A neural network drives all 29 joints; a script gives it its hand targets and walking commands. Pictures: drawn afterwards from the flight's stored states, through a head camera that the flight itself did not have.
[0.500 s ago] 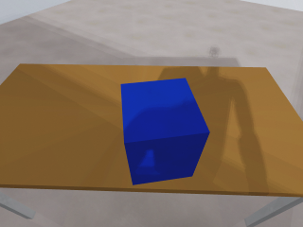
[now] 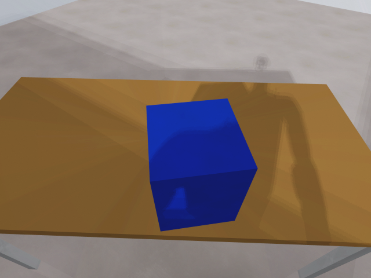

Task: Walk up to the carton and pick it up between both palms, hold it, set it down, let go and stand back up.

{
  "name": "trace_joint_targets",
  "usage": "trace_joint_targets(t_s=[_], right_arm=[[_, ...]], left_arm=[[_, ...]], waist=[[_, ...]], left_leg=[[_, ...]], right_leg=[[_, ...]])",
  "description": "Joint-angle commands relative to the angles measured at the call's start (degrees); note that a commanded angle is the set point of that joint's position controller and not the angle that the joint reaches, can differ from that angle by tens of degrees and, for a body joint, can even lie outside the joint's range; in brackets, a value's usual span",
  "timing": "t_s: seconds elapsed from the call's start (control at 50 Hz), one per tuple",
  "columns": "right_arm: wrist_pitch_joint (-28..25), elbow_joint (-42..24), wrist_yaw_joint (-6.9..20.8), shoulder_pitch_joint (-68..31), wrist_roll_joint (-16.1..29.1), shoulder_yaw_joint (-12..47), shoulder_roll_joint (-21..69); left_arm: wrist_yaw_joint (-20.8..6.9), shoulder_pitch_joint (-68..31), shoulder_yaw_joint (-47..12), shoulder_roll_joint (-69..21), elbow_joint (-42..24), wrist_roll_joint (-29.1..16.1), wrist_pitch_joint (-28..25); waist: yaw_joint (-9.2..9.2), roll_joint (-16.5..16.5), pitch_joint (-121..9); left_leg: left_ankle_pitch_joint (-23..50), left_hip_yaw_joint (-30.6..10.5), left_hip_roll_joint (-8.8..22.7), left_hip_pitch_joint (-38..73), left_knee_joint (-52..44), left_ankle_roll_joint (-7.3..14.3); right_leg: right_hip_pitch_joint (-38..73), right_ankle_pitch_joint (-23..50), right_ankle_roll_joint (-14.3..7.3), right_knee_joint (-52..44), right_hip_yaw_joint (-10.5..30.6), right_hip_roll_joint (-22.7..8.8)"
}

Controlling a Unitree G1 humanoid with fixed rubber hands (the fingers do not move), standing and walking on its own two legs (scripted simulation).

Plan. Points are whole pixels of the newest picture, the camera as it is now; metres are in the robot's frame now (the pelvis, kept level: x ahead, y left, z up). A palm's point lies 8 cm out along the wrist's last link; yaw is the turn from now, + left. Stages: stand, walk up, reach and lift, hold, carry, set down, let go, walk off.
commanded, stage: walk up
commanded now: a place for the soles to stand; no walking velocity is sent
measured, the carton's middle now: (193, 166) +0.39 -0.02 +0.00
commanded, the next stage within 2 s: stand in 0.18 s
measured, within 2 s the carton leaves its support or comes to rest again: neither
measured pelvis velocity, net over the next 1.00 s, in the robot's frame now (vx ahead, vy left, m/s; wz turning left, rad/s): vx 0.00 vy -0.01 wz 0.00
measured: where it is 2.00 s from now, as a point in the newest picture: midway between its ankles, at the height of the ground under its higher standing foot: outside the picture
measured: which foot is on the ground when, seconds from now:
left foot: down 0.00-1.00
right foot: down 0.00-1.00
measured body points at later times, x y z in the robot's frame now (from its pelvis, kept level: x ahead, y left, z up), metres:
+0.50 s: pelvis -0.01 +0.00 -0.01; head +0.04 +0.00 +0.43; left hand +0.12 +0.29 -0.14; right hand +0.11 -0.30 -0.14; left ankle -0.04 +0.13 -0.75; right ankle +0.02 -0.14 -0.75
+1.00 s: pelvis +0.00 -0.01 -0.01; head +0.02 -0.01 +0.44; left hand +0.15 +0.25 -0.09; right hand +0.15 -0.29 -0.10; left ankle -0.04 +0.13 -0.75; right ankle +0.02 -0.14 -0.75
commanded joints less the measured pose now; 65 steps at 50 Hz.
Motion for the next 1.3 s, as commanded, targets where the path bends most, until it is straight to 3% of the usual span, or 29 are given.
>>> trace_joint_targets(t_s=[0.0,0.02,0.04,0.08,0.12,0.24,0.26,0.34,0.36,0.38,0.42,0.46,0.5,0.54,0.56,0.58,0.62,0.64,0.68,0.76,0.8,0.82,0.84,0.86,0.9,0.98,1.1,1.22,1.28], right_arm=[[-0.9,-3.2,-0.9,-2.4,-0.2,-2.0,-12.0],[-0.8,-3.2,-0.9,-1.1,-0.3,-1.7,-11.7],[-1.2,-3.3,-0.7,-2.3,-0.1,-1.7,-11.7],[-1.1,-3.1,-0.8,-1.5,0.0,-1.4,-11.1],[-1.2,-3.6,-0.8,-2.5,-0.1,-2.0,-12.5],[-1.2,-3.8,-0.8,-2.1,0.2,-1.5,-11.3],[-0.9,-4.0,-0.8,-1.4,0.1,-1.7,-12.0],[-1.1,-4.6,-0.9,-1.0,0.1,-1.9,-11.7],[-1.1,-4.3,-0.7,-0.6,0.2,-1.8,-11.9],[-8.0,-8.6,0.1,-19.8,-6.5,-5.8,0.2],[-6.4,-8.2,3.1,-12.9,-7.3,-8.8,-5.7],[-5.4,-11.8,3.7,-10.6,-5.7,-9.1,-8.7],[-5.5,-12.5,3.9,-6.5,-3.6,-7.7,-10.7],[-5.6,-13.8,4.1,-3.7,-2.3,-7.0,-11.1],[-5.5,-14.9,4.2,-2.7,-1.7,-7.6,-11.3],[-6.0,-17.0,4.3,-2.8,-1.1,-7.7,-12.5],[-6.1,-19.3,3.7,-2.7,-1.2,-6.0,-11.3],[-6.3,-20.2,3.5,-2.7,-0.6,-6.9,-11.3],[-5.3,-22.1,3.2,-1.9,-1.1,-5.3,-10.5],[-4.2,-22.9,4.3,-1.2,-1.0,-5.4,-9.1],[-4.1,-25.9,4.5,-1.1,-0.6,-4.8,-7.8],[-4.9,-26.7,4.4,0.1,-0.8,-4.7,-6.8],[-4.9,-28.0,3.9,2.1,-1.1,-4.4,-5.4],[-5.3,-26.7,4.1,1.9,-1.4,-4.6,-6.0],[-5.7,-29.5,3.6,2.4,-1.1,-3.3,-4.8],[-7.4,-32.9,4.2,4.4,-0.5,-6.3,-3.7],[-7.7,-34.9,4.5,5.2,-0.7,-7.5,-5.0],[-7.7,-35.8,6.4,5.4,1.6,-6.5,-6.5],[-7.9,-39.2,6.2,6.5,1.8,-7.9,-5.7]], left_arm=[[0.8,-2.5,2.4,12.8,-3.4,0.1,-1.0],[0.7,-3.7,3.1,14.1,-3.9,0.1,-0.9],[0.5,-3.0,2.5,13.1,-3.4,-0.4,-0.8],[0.4,-2.5,2.4,13.4,-3.2,-0.1,-0.9],[0.4,-0.7,2.1,12.3,-3.0,0.1,-0.6],[0.5,-1.9,2.4,12.9,-3.3,0.0,-0.9],[0.3,-3.5,2.6,13.1,-3.8,0.2,-0.9],[0.6,-0.8,2.2,12.4,-3.0,0.0,-1.0],[0.6,-1.9,2.2,13.0,-3.4,-0.1,-0.9],[1.2,-19.6,3.0,8.3,-23.5,-1.6,10.6],[2.2,-13.9,1.9,6.0,-31.4,-1.3,21.6],[1.7,-10.5,3.7,7.7,-38.7,1.0,26.6],[1.2,-4.4,5.4,7.6,-43.6,2.8,29.4],[0.8,0.6,6.8,5.9,-44.4,4.7,31.0],[0.9,1.2,6.1,5.5,-46.2,4.7,30.8],[1.2,3.1,6.8,5.3,-47.9,5.3,30.8],[1.4,3.9,9.3,5.4,-47.7,7.0,30.1],[1.2,2.5,8.5,5.3,-48.7,6.3,30.3],[0.9,4.1,8.3,5.0,-46.5,7.1,30.5],[1.6,1.1,6.0,2.0,-51.9,5.0,29.0],[1.7,0.8,6.1,2.0,-51.4,3.7,27.7],[1.9,2.0,5.8,1.4,-52.5,2.7,26.4],[1.5,3.1,6.5,1.4,-52.7,2.4,25.7],[1.9,2.3,6.6,2.4,-54.6,2.4,24.8],[1.8,3.4,7.0,2.0,-53.9,3.0,23.9],[3.4,3.3,4.8,1.6,-60.3,0.9,20.8],[4.2,7.2,3.7,-0.8,-57.6,-0.4,19.2],[6.1,10.6,3.1,-4.8,-60.3,1.2,17.6],[6.2,10.5,2.7,-5.3,-60.5,0.9,16.2]], waist=[[0.48,-0.6,-4.2],[-0.14,-2.9,-5.2],[0.20,1.3,-4.4],[0.69,-2.2,-3.7],[0.98,1.8,-4.1],[0.93,-1.4,-4.2],[-0.91,-1.9,-4.5],[0.20,-2.6,-5.1],[0.09,-0.6,-5.6],[0.67,-2.3,-1.2],[-2.09,-2.0,0.2],[-2.31,-1.0,-7.8],[-1.04,3.4,-13.3],[1.26,4.3,-13.3],[-0.08,2.7,-14.3],[0.15,5.2,-15.3],[3.42,0.4,-7.4],[1.17,0.5,-6.0],[2.40,-2.9,-3.4],[-0.06,0.5,-3.7],[-0.12,-4.0,-3.4],[-0.02,-1.6,-5.5],[0.22,-4.7,-5.6],[-0.42,-1.9,-5.4],[0.57,-2.6,-4.4],[-0.41,1.8,-6.8],[-0.46,-2.5,-4.6],[1.64,1.1,-3.6],[1.00,-3.4,-3.2]], left_leg=[[9.0,-3.5,6.1,-2.5,-2.0,2.4],[8.5,-3.0,6.1,-2.1,-2.7,2.4],[8.9,-2.9,5.9,-2.1,-3.1,1.8],[6.6,-3.6,6.1,-4.0,-4.0,2.0],[7.1,-2.8,6.1,-2.9,-3.7,2.2],[8.2,-4.3,6.6,-2.7,-3.4,2.7],[7.3,-2.8,5.9,-2.4,-2.9,2.8],[12.7,-2.8,6.2,-0.8,-2.7,2.3],[15.9,-3.2,6.4,-1.1,-2.2,2.0],[-3.4,8.7,-1.0,-19.7,7.3,-2.3],[-8.3,7.1,1.6,-18.7,8.8,-1.6],[-4.3,6.8,1.3,-16.9,12.4,-1.5],[6.7,5.8,1.4,-12.5,15.0,-2.8],[20.5,4.7,1.3,-8.7,16.3,-3.5],[17.1,4.4,1.6,-5.6,15.2,-3.4],[22.1,3.9,1.1,-4.4,14.9,-4.3],[15.2,5.8,-0.4,-7.3,12.3,-2.6],[12.5,5.3,-0.6,-8.7,11.6,-2.6],[8.2,5.7,-0.5,-9.8,9.2,-1.1],[5.4,6.2,-0.1,-9.6,6.5,-1.8],[5.4,6.1,-0.8,-9.6,6.2,-0.6],[7.8,6.2,-1.3,-8.5,5.8,-0.6],[6.4,6.9,-1.1,-9.0,5.6,-0.2],[5.4,6.1,-1.5,-9.3,5.2,-0.7],[5.4,6.8,-1.6,-10.6,4.1,-0.3],[5.5,6.7,-1.1,-7.1,2.3,-1.7],[6.0,6.5,-0.9,-7.7,0.5,-1.2],[11.6,5.9,-0.1,-5.6,-0.9,-3.0],[6.8,6.4,-1.0,-6.8,-1.5,-1.8]], right_leg=[[3.7,9.1,-2.6,-3.0,4.5,-5.2],[4.6,7.5,-2.6,-1.8,5.3,-5.9],[3.1,9.2,-2.0,-2.1,5.3,-5.9],[4.6,6.8,-2.5,-2.0,4.8,-5.6],[3.5,8.7,-2.1,-2.2,4.7,-5.2],[3.1,6.5,-2.0,-2.4,3.8,-4.7],[2.9,7.5,-1.9,-2.6,4.8,-5.1],[4.4,12.5,-2.1,-1.5,3.5,-5.0],[5.2,14.1,-2.5,-0.8,4.2,-4.7],[1.3,-6.1,-4.7,5.7,-2.7,1.9],[1.3,-7.2,-4.7,9.7,-3.0,3.4],[2.4,-1.6,-5.0,11.6,-3.3,2.9],[4.1,5.9,-5.9,12.6,-3.8,2.8],[4.1,13.2,-6.4,11.8,-3.5,3.7],[4.9,10.5,-6.0,10.7,-4.4,4.5],[5.8,13.1,-6.0,10.5,-4.9,5.1],[9.0,15.0,-4.8,7.4,-2.6,4.1],[9.0,14.4,-4.0,7.7,-3.0,4.1],[10.3,13.6,-3.5,6.2,-2.5,3.7],[10.4,9.5,-3.6,5.5,-2.6,3.7],[9.9,10.9,-2.6,4.6,-2.5,3.7],[10.7,13.4,-3.5,4.0,-1.2,3.6],[12.9,14.5,-3.0,3.8,-1.4,3.5],[12.1,12.9,-2.8,3.9,-0.9,3.1],[13.0,14.8,-1.8,3.4,-0.6,2.8],[11.4,7.0,-3.2,1.6,-1.9,3.5],[11.2,6.3,-3.8,-0.2,-2.5,4.2],[9.8,7.3,-5.1,-1.1,-2.2,4.7],[10.4,4.8,-4.1,-2.6,-1.7,4.5]])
